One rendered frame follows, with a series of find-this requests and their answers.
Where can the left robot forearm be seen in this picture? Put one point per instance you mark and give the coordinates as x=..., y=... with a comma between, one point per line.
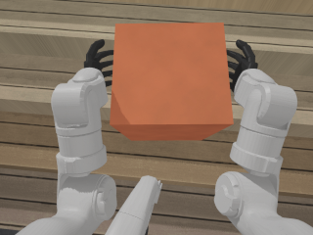
x=76, y=110

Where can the robot left upper arm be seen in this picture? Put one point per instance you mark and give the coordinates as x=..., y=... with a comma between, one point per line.
x=83, y=204

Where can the robot left thigh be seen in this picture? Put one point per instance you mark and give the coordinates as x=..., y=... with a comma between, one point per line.
x=133, y=216

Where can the carton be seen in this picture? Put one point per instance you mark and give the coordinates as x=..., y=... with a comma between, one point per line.
x=170, y=81

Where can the robot left hand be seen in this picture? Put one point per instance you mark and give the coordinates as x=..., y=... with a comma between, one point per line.
x=93, y=59

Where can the right robot forearm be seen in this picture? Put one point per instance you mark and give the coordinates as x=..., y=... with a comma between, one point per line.
x=268, y=111

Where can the robot right hand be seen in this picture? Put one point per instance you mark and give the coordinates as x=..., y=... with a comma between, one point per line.
x=245, y=63

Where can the robot right upper arm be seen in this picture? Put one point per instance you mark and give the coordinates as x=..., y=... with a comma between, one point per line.
x=250, y=202

